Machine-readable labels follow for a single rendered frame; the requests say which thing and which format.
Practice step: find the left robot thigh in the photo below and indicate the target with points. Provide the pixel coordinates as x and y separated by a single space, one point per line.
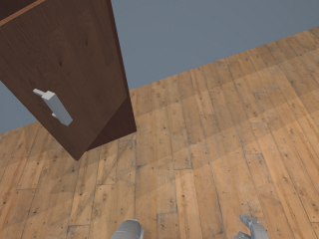
129 229

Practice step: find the handle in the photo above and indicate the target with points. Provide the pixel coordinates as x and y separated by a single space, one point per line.
53 102

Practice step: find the right robot hand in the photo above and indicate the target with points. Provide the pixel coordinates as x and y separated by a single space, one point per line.
257 231

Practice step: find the cupboard door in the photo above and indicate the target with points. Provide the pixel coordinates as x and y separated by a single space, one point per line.
66 47

